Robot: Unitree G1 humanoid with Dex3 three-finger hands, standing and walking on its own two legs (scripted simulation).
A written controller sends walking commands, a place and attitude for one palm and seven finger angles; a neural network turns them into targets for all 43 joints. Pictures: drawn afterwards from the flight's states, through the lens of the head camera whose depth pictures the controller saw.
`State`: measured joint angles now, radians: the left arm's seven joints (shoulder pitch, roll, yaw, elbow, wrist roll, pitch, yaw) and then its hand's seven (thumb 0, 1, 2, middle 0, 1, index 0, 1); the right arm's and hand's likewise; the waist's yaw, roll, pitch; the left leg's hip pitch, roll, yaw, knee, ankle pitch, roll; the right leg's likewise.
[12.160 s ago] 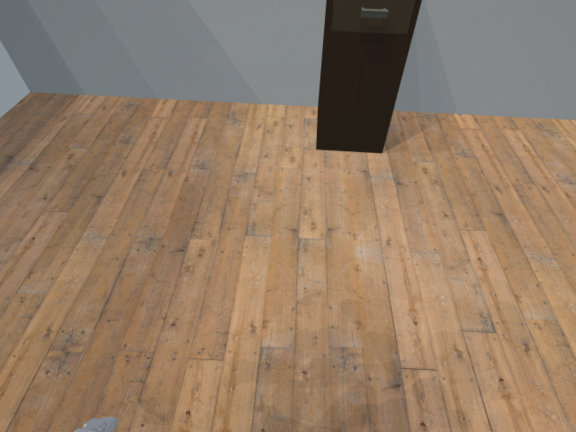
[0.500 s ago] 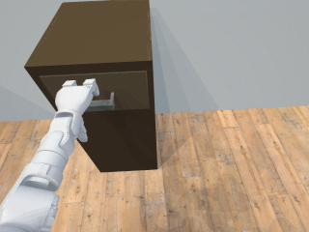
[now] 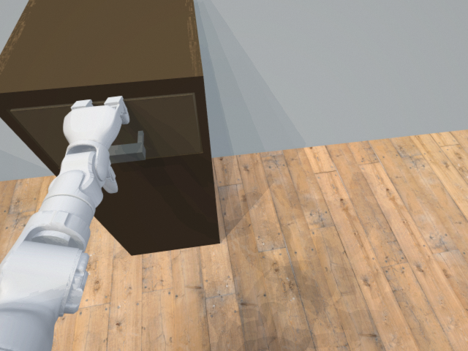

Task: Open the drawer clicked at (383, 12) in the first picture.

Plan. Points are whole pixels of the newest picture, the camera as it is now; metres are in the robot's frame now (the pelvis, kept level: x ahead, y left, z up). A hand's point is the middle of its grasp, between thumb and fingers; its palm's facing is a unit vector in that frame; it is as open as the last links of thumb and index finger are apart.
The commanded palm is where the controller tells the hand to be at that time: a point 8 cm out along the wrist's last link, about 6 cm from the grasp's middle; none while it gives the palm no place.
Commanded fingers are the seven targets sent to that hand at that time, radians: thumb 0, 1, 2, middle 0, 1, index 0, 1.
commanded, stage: move the hooked fingers above the handle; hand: left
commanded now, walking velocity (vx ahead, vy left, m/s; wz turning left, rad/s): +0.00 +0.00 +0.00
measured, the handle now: (118, 145) +0.52 +0.22 +0.00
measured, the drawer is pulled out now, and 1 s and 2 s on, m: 0.00 0.00 0.00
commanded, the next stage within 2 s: lower the fingers behind the handle in 0.58 s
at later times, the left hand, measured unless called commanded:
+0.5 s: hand (100, 149) +0.47 +0.23 +0.05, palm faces -0.04 -0.04 -1.00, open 13.8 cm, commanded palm +0.45 +0.23 +0.12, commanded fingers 0.00 -0.50 0.30 -0.30 -1.20 -0.30 -1.20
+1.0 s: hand (105, 159) +0.46 +0.22 +0.04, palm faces -0.05 -0.05 -1.00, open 13.8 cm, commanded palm +0.44 +0.23 +0.09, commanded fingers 0.00 -0.50 0.30 -0.30 -1.20 -0.30 -1.20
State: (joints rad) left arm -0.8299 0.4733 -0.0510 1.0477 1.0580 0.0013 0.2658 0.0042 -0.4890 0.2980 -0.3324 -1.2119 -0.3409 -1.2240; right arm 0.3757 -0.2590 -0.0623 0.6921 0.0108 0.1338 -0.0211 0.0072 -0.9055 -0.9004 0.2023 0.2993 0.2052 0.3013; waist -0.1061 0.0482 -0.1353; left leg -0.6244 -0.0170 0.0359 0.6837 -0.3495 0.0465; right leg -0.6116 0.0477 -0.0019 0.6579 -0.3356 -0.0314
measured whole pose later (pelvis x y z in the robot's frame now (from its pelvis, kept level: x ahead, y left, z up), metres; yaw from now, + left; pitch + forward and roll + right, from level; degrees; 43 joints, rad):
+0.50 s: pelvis +0.00 +0.01 +0.00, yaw +0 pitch +16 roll -1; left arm -0.78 0.46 -0.06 1.01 1.04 0.00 0.27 0.00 -0.49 0.30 -0.32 -1.20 -0.32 -1.21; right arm 0.35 -0.25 -0.06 0.69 0.01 0.14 -0.01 0.01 -0.91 -0.90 0.20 0.30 0.21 0.30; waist -0.09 0.05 -0.15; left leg -0.60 -0.02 0.03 0.67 -0.35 0.05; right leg -0.58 0.04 0.00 0.64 -0.34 -0.02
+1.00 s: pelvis +0.00 +0.00 +0.00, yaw +1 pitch +16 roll -1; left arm -0.76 0.45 -0.06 1.01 1.06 -0.04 0.29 0.00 -0.49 0.30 -0.32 -1.20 -0.32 -1.20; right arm 0.33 -0.25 -0.06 0.69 0.00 0.14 -0.02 0.01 -0.90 -0.90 0.20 0.30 0.21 0.30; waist -0.08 0.04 -0.14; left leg -0.63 -0.02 0.03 0.70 -0.36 0.05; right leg -0.61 0.04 -0.01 0.67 -0.35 -0.03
